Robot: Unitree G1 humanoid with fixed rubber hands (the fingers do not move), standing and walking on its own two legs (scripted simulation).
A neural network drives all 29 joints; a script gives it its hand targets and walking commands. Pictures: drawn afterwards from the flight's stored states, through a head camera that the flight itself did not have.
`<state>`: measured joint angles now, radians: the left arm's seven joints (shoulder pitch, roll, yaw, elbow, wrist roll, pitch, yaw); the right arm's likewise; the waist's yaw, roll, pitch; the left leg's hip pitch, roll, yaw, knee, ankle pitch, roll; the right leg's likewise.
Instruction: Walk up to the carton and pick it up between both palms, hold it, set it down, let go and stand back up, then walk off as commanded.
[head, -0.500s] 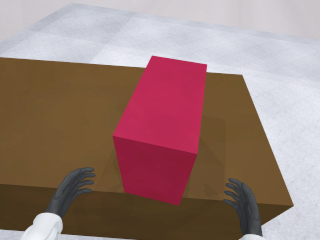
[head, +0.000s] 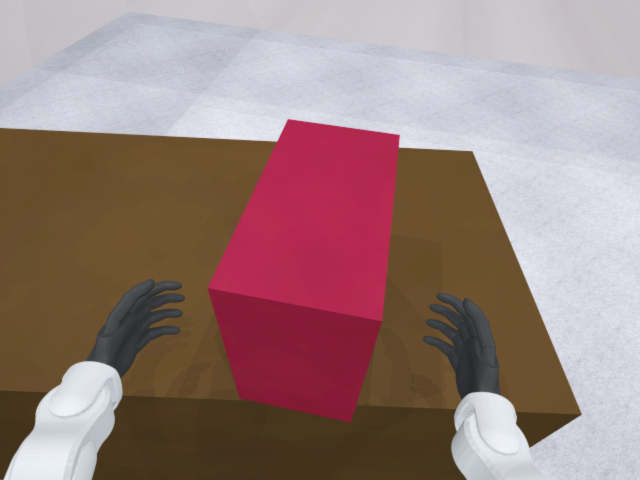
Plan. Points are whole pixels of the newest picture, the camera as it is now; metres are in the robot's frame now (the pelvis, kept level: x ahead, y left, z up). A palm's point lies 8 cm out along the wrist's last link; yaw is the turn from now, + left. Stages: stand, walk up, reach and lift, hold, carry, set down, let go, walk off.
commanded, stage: reach and lift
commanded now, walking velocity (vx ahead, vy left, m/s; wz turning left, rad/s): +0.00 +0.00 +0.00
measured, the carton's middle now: (318, 267) +0.41 +0.04 +0.02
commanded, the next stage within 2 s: none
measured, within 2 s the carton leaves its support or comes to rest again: neither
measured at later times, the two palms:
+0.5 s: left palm (142, 258) +0.33 +0.24 +0.13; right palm (480, 294) +0.30 -0.14 +0.13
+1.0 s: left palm (152, 192) +0.38 +0.23 +0.18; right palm (473, 231) +0.35 -0.13 +0.18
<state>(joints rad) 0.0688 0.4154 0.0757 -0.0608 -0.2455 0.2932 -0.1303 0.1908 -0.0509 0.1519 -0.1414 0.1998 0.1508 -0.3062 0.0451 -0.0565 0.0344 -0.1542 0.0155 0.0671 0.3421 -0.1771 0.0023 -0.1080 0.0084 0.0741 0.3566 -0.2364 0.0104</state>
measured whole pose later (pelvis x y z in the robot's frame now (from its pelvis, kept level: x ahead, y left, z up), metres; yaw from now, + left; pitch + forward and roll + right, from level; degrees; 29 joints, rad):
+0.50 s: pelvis -0.01 +0.00 +0.00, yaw +0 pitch -1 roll +0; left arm -0.36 0.42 0.13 0.08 -0.25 0.58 -0.13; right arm -0.24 -0.05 0.05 -0.09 0.25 0.47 -0.33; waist -0.01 -0.06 0.05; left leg -0.15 0.02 0.07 0.34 -0.16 0.00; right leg -0.11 0.01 0.07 0.35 -0.22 0.01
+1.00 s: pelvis -0.02 +0.01 +0.00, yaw +0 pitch -2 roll +0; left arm -0.69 0.42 0.16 0.34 -0.24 0.64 -0.11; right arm -0.61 -0.05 0.00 0.19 0.30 0.54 -0.37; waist -0.05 -0.06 0.03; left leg -0.16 0.02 0.07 0.35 -0.16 0.01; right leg -0.11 0.01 0.07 0.35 -0.21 0.01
